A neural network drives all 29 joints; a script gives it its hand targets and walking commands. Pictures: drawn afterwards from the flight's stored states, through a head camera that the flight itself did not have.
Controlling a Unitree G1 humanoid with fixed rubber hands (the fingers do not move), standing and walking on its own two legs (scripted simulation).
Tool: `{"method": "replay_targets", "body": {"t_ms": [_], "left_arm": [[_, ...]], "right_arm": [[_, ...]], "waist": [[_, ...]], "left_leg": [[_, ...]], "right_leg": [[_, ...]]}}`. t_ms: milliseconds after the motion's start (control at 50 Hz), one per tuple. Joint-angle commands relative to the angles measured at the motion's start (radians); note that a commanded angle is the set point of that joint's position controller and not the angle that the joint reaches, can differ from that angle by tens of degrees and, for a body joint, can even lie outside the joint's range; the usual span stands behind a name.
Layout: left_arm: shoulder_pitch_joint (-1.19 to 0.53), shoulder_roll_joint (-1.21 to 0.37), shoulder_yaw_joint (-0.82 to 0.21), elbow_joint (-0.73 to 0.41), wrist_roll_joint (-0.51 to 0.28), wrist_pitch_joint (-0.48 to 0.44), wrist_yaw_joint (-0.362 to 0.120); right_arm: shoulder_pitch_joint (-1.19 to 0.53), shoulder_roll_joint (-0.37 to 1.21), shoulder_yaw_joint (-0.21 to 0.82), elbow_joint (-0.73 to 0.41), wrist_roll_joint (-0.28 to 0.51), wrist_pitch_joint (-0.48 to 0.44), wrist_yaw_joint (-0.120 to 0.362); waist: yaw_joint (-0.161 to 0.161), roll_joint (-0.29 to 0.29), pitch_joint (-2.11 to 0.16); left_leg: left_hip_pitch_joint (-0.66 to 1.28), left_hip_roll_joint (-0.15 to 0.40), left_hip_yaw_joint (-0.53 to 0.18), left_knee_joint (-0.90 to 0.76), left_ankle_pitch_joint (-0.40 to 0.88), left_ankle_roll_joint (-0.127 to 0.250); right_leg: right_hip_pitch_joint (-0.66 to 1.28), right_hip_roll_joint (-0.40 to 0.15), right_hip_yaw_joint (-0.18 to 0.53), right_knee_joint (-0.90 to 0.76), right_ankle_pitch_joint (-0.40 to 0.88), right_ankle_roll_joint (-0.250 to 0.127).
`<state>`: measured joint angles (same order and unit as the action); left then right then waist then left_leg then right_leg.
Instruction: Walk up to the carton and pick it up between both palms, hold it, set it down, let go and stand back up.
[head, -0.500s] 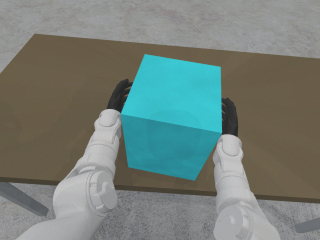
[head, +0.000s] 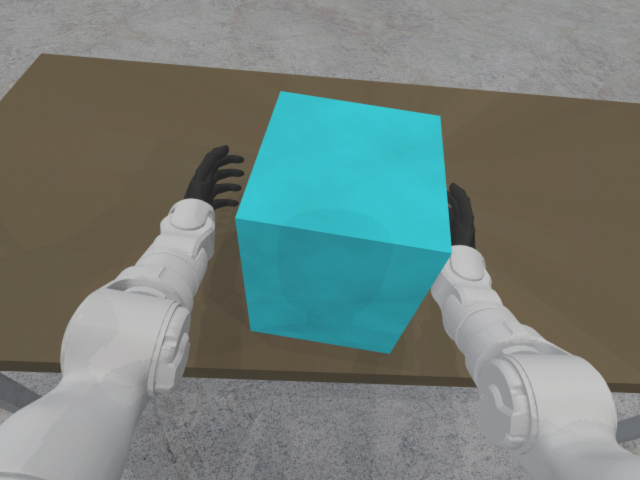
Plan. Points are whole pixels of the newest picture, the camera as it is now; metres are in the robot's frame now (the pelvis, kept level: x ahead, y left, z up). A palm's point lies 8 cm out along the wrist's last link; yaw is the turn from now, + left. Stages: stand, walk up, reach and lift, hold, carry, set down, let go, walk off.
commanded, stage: set down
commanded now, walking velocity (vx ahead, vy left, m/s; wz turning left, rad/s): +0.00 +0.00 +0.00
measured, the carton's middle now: (338, 231) +0.44 -0.02 +0.05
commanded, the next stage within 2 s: none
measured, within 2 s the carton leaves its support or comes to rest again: neither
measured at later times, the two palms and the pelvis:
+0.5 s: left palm (210, 143) +0.46 +0.13 +0.18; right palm (535, 193) +0.39 -0.21 +0.18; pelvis -0.04 -0.01 +0.00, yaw +0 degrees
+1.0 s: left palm (172, 189) +0.42 +0.17 +0.15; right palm (501, 234) +0.36 -0.18 +0.15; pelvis -0.03 -0.02 +0.02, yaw +0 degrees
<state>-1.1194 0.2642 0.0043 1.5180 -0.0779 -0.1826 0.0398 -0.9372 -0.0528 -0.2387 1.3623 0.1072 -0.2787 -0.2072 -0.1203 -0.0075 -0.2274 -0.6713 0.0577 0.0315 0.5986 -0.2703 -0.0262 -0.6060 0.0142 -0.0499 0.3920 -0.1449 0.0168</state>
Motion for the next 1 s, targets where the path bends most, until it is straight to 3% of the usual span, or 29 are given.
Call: {"method": "replay_targets", "body": {"t_ms": [0,60,120,220,300,380,480,580,680,700,720,740,760,780,800,820,860,880,920,940,980], "left_arm": [[-0.566,0.073,-0.088,-0.343,-0.116,-0.068,0.01],[-0.569,0.103,-0.095,-0.432,-0.149,-0.036,0.003],[-0.587,0.143,-0.107,-0.391,-0.182,0.033,-0.014],[-0.673,0.201,-0.11,-0.327,-0.204,0.124,-0.011],[-0.733,0.249,-0.123,-0.243,-0.24,0.158,0.015],[-0.729,0.279,-0.139,-0.126,-0.261,0.195,0.008],[-0.764,0.28,-0.186,-0.113,-0.304,0.197,-0.012],[-0.813,0.294,-0.186,-0.197,-0.306,0.196,-0.03],[-0.809,0.304,-0.151,-0.275,-0.262,0.23,-0.049],[-0.799,0.304,-0.142,-0.286,-0.251,0.241,-0.052],[-0.381,0.213,-0.046,-0.315,-0.153,0.257,-0.085],[-0.595,0.333,0.009,-0.35,-0.137,0.268,-0.104],[-0.454,0.297,0.028,-0.354,-0.094,0.284,-0.11],[-0.494,0.33,0.055,-0.392,-0.07,0.306,-0.114],[-0.442,0.302,0.044,-0.397,-0.05,0.327,-0.113],[-0.317,0.276,0.084,-0.422,-0.011,0.351,-0.125],[-0.304,0.257,0.089,-0.555,0.014,0.371,-0.139],[-0.328,0.246,0.083,-0.632,0.003,0.377,-0.136],[-0.485,0.272,0.043,-0.65,-0.061,0.373,-0.11],[-0.495,0.252,0.012,-0.695,-0.097,0.367,-0.09],[-0.45,0.229,0.007,-0.81,-0.131,0.366,-0.066]], "right_arm": [[-0.465,-0.242,0.039,-0.351,0.056,-0.044,-0.013],[-0.496,-0.24,0.077,-0.444,0.094,0.029,-0.019],[-0.53,-0.258,0.095,-0.413,0.118,0.125,-0.016],[-0.59,-0.266,0.073,-0.423,0.109,0.259,-0.008],[-0.684,-0.227,0.079,-0.445,0.107,0.33,-0.009],[-0.728,-0.196,0.112,-0.382,0.122,0.4,-0.015],[-0.749,-0.193,0.098,-0.386,0.112,0.425,-0.035],[-0.752,-0.208,0.052,-0.426,0.07,0.419,-0.058],[-0.737,-0.217,0.038,-0.477,0.075,0.424,-0.087],[-0.731,-0.216,0.042,-0.489,0.083,0.427,-0.093],[-0.349,-0.126,0.188,-0.551,0.113,0.393,-0.115],[-0.572,-0.144,0.149,-0.628,0.114,0.388,-0.133],[-0.445,-0.102,0.191,-0.616,0.126,0.394,-0.139],[-0.485,-0.107,0.171,-0.646,0.139,0.4,-0.146],[-0.43,-0.104,0.185,-0.608,0.158,0.411,-0.143],[-0.31,-0.086,0.23,-0.607,0.192,0.409,-0.146],[-0.242,-0.089,0.22,-0.633,0.216,0.4,-0.15],[-0.25,-0.101,0.21,-0.671,0.227,0.4,-0.146],[-0.397,-0.144,0.159,-0.728,0.211,0.427,-0.132],[-0.415,-0.151,0.135,-0.779,0.193,0.434,-0.124],[-0.374,-0.143,0.103,-0.89,0.147,0.423,-0.117]], "waist": [[-0.05,0.21,-0.846],[-0.076,0.155,-0.87],[-0.087,0.139,-0.77],[-0.054,0.144,-0.663],[-0.022,0.122,-0.613],[-0.016,0.076,-0.475],[-0.049,0.097,-0.52],[-0.09,0.143,-0.634],[-0.105,0.182,-0.678],[-0.104,0.187,-0.672],[-0.039,0.08,-0.677],[-0.022,0.07,-0.666],[-0.017,0.053,-0.611],[-0.01,0.064,-0.572],[-0.019,0.095,-0.497],[0.011,0.094,-0.415],[0.011,0.148,-0.319],[0.014,0.183,-0.313],[0.001,0.206,-0.265],[-0.01,0.204,-0.277],[-0.012,0.182,-0.358]], "left_leg": [[0.569,-0.045,0.005,0.096,0.835,-0.147],[0.466,-0.072,0.006,0.043,0.673,-0.107],[0.523,-0.065,-0.008,0.016,0.587,-0.09],[0.46,-0.06,-0.007,-0.073,0.317,-0.062],[0.358,-0.059,-0.007,-0.116,0.152,-0.026],[0.255,-0.065,-0.014,-0.179,0.038,0.016],[0.28,-0.066,-0.01,-0.195,0.061,0.015],[0.421,-0.07,-0.002,-0.145,0.208,-0.028],[0.477,-0.084,0.004,-0.114,0.355,-0.056],[0.479,-0.087,0.005,-0.114,0.375,-0.058],[0.543,-0.093,0.024,-0.116,0.535,-0.036],[0.346,-0.116,0.043,-0.158,0.428,-0.007],[0.273,-0.118,0.036,-0.21,0.399,0.009],[0.244,-0.117,0.037,-0.255,0.351,0.016],[0.339,-0.101,0.025,-0.262,0.4,-0.001],[0.458,-0.101,0.03,-0.239,0.476,-0.011],[0.575,-0.093,0.041,-0.209,0.509,-0.045],[0.616,-0.089,0.046,-0.191,0.525,-0.061],[0.59,-0.085,0.057,-0.18,0.368,-0.067],[0.595,-0.074,0.051,-0.184,0.315,-0.068],[0.632,-0.068,0.055,-0.168,0.303,-0.067]], "right_leg": [[0.259,0.059,-0.034,0.057,0.646,-0.019],[0.394,0.044,-0.012,0.088,0.726,0.0],[0.338,0.047,-0.027,0.071,0.582,0.003],[0.251,0.03,-0.025,0.044,0.263,-0.025],[0.283,0.009,-0.016,0.065,0.148,-0.033],[0.358,-0.006,0.003,0.062,0.086,-0.035],[0.368,-0.012,0.004,0.039,0.135,-0.042],[0.384,0.001,-0.004,0.026,0.317,-0.036],[0.47,0.006,0.001,0.027,0.51,-0.018],[0.494,0.006,0.001,0.027,0.538,-0.013],[0.727,0.006,0.018,0.038,0.789,0.009],[0.779,-0.026,0.035,0.063,0.801,0.041],[0.924,-0.031,0.048,0.092,0.881,0.054],[0.935,-0.036,0.046,0.088,0.84,0.067],[0.874,-0.017,0.025,0.073,0.778,0.063],[0.855,0.002,0.018,0.036,0.767,0.058],[0.726,0.025,-0.006,-0.013,0.629,0.038],[0.67,0.035,-0.017,-0.029,0.564,0.024],[0.526,0.038,-0.028,-0.064,0.31,-0.002],[0.489,0.044,-0.035,-0.067,0.25,-0.012],[0.484,0.044,-0.036,-0.056,0.258,-0.009]]}}
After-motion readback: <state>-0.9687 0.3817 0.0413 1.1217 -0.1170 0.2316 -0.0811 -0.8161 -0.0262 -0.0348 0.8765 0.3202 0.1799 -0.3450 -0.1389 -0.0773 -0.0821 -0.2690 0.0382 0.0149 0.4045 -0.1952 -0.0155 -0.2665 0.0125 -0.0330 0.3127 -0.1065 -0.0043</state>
